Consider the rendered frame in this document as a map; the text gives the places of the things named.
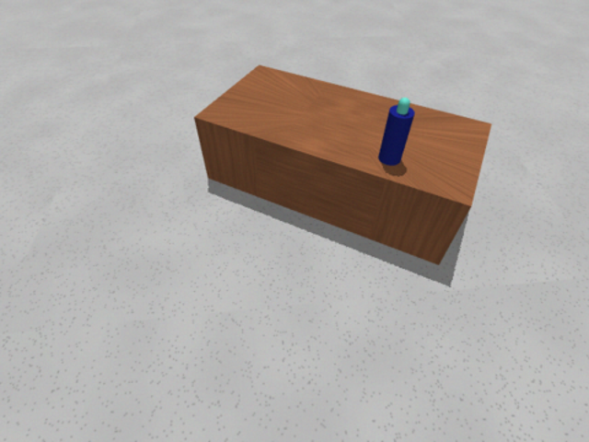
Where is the bottle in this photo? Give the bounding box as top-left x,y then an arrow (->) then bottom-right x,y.
378,98 -> 415,166

